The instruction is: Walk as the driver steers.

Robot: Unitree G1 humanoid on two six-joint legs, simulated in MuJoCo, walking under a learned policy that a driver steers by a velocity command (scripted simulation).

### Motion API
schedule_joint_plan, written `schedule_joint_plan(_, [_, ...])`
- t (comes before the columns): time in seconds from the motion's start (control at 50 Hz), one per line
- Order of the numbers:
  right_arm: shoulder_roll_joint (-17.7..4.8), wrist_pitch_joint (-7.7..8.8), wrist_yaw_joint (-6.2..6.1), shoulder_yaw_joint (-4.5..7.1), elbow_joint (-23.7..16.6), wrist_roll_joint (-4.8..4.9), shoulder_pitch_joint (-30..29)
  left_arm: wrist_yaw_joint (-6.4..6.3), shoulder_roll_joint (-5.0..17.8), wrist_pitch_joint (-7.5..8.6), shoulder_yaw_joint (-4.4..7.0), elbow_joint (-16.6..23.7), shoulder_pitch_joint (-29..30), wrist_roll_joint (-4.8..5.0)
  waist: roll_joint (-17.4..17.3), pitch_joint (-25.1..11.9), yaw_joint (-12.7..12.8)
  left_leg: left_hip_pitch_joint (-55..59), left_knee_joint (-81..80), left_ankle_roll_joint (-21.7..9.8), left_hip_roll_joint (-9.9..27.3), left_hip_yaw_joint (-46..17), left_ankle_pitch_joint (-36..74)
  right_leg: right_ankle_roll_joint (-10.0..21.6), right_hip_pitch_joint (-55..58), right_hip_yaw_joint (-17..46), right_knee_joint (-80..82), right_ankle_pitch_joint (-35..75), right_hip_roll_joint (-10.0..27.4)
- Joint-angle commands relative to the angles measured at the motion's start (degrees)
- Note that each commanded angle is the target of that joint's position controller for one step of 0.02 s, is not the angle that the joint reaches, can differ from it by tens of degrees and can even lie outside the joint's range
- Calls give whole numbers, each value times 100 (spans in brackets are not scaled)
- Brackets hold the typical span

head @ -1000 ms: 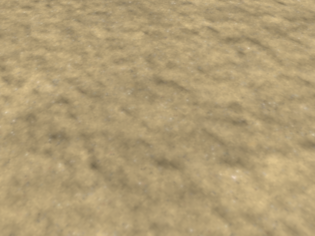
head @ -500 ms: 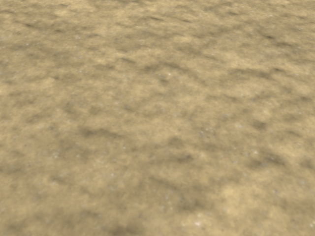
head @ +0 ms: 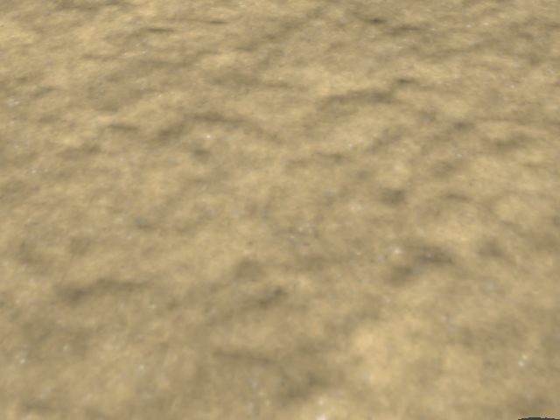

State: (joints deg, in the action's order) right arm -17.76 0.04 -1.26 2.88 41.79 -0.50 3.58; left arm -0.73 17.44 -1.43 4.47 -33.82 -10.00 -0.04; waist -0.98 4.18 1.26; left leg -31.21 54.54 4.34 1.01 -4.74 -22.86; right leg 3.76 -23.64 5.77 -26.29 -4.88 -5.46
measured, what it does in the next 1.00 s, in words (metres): walks ahead, turning right: left foot, then right foot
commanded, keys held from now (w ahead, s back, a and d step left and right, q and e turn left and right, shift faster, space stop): e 0.36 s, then no key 0.16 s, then w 0.34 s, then w+e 0.14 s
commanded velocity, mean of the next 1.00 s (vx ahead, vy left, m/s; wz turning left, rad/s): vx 0.15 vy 0.00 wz -0.37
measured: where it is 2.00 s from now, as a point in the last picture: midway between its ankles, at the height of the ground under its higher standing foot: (433, 347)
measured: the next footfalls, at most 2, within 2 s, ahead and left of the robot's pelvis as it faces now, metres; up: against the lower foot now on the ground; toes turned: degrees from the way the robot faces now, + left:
left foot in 0.18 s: +0.10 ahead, +0.15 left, +0.00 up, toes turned -11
right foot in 0.58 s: +0.01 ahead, -0.10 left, +0.00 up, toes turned -17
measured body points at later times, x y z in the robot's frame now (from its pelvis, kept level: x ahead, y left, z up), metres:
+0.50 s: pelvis +0.01 +0.04 +0.01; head +0.05 +0.04 +0.46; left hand +0.25 +0.26 -0.09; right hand +0.06 -0.27 -0.09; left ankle +0.06 +0.16 -0.73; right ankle -0.03 -0.10 -0.69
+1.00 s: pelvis +0.12 +0.00 +0.00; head +0.13 +0.00 +0.45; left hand +0.24 +0.27 -0.12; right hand +0.21 -0.31 -0.08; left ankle +0.24 +0.09 -0.73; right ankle -0.03 -0.09 -0.73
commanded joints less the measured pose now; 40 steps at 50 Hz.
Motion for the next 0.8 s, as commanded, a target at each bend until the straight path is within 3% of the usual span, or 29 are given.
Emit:
schedule_joint_plan(0.02, [-427,-10,-14,121,-214,13,411,-100,980,20,305,440,237,10,777,-1280,-169,568,-519,45,-132,7,336,995,678,1632,754,18,1277])
schedule_joint_plan(0.1, [-455,49,55,152,-316,51,307,-67,941,-52,296,417,189,20,981,-1145,-67,867,-1323,-89,-249,-27,305,857,708,2113,680,-616,1245])
schedule_joint_plan(0.16, [-486,113,122,225,-221,38,743,-87,870,-122,270,401,235,125,964,-1076,-314,1779,-2886,-372,-217,111,1018,520,480,2172,310,-763,966])
schedule_joint_plan(0.18, [-837,102,97,321,-221,-57,930,-98,646,-126,208,385,35,122,367,-1116,-265,2362,-3379,-694,672,-583,1061,191,-61,1761,-412,-1637,587])
schedule_joint_plan(0.2, [-1369,48,78,440,-206,-217,845,-102,540,-87,200,573,81,170,-1448,-738,-68,2341,-3864,-1524,1835,-2052,1555,-164,-1229,388,-1624,-2725,-400])
schedule_joint_plan(0.22, [-1106,83,61,390,-392,-299,582,-94,999,-8,338,486,-31,33,-1398,-721,-122,1974,-3973,-2008,2340,-2591,1890,-430,-1272,401,-3069,-2937,-106])
schedule_joint_plan(0.24, [-807,97,2,299,-526,-243,231,-67,1180,-20,430,323,-174,68,-942,-683,31,1852,-3841,-1846,2072,-2014,2031,-500,-1168,437,-3712,-2558,20])
schedule_joint_plan(0.26, [-630,92,-30,260,-584,-142,-22,-81,1082,-85,431,144,-351,90,-697,-592,133,1828,-3732,-1556,1665,-1394,2003,-604,-1132,316,-4007,-2246,68])
schedule_joint_plan(0.28, [-529,86,-61,232,-602,-37,-74,-101,946,-148,404,71,-433,69,-651,-546,100,1988,-3661,-1434,1473,-1057,2026,-704,-1274,255,-4342,-1956,112])
schedule_joint_plan(0.3, [-481,66,-85,198,-602,-5,-15,-91,779,-190,357,55,-435,81,-627,-493,50,2015,-3649,-1442,1373,-769,2268,-788,-1310,162,-4552,-1842,148])
schedule_joint_plan(0.34, [-508,4,-114,205,-576,-43,204,-75,617,-199,287,190,-141,149,-720,-448,-130,2263,-3696,-1502,1229,-347,2355,-902,-1391,-153,-4173,-1620,270])
schedule_joint_plan(0.38, [-626,-48,-132,254,-493,-58,552,-61,487,-174,210,349,224,143,-845,-555,-395,2752,-3637,-1620,1334,-308,2588,-989,-1410,-231,-3493,-1668,428])
schedule_joint_plan(0.44, [-875,-88,-66,337,-447,0,575,-1,299,-144,84,424,298,66,-980,-783,-434,2711,-3507,-1699,1463,-144,3030,-920,-553,-435,-2400,-2040,555])
schedule_joint_plan(0.5, [-975,-90,18,363,-370,117,580,33,415,-150,98,325,138,79,-1086,-838,-398,2610,-3352,-1715,1548,-143,3312,-775,145,-676,-1366,-1850,468])
schedule_joint_plan(0.54, [-906,-93,37,320,-301,222,515,68,342,-148,86,113,-258,72,-940,-910,-155,2321,-3138,-1521,1446,-12,2777,-507,1032,-857,80,-871,367])
schedule_joint_plan(0.56, [-697,-59,62,239,-192,240,694,69,370,-149,88,24,-404,75,-747,-932,-83,1824,-3025,-1223,1286,128,1882,-320,1802,-777,697,-529,359])
schedule_joint_plan(0.58, [-320,9,133,102,-149,81,809,32,513,-147,104,-27,-650,75,-84,-1165,-57,1009,-2415,-748,938,501,669,-128,2833,61,687,-343,950])
schedule_joint_plan(0.6, [40,111,217,-44,-408,-152,735,-30,1132,-152,224,-3,-809,71,1469,-1236,-148,-270,-1171,-232,170,1247,-922,613,3241,1604,655,-840,2139])
schedule_joint_plan(0.62, [-525,160,157,118,-544,30,52,29,1260,-43,287,-109,-1198,-38,1361,-897,517,-878,-197,-181,122,706,-1341,1380,2559,2540,1371,-2378,2612])
schedule_joint_plan(0.64, [-834,183,141,252,-574,203,-80,41,1105,99,222,-166,-1037,-95,1139,-384,413,-1207,333,-268,298,442,-966,1330,2288,2503,1628,-3277,2487])
schedule_joint_plan(0.66, [-820,190,139,285,-468,217,55,16,913,205,156,-215,-786,-43,1236,-116,246,-1329,467,-331,380,371,-548,1120,2152,2222,1710,-3387,2269])
schedule_joint_plan(0.68, [-800,206,138,302,-361,163,198,-12,747,274,94,-224,-640,16,1280,-24,164,-1374,441,-344,435,331,-152,973,2130,1933,1789,-3173,2100])
schedule_joint_plan(0.72, [-638,306,175,291,-253,104,316,-52,610,361,33,-257,-565,3,1031,8,46,-1234,311,-327,436,358,671,838,2018,1477,1903,-2433,1861])
schedule_joint_plan(0.8, [-309,423,252,171,-206,113,196,-40,651,471,69,-334,-620,17,813,-161,84,-656,-908,-220,341,493,1603,765,1868,725,1903,-1314,1643])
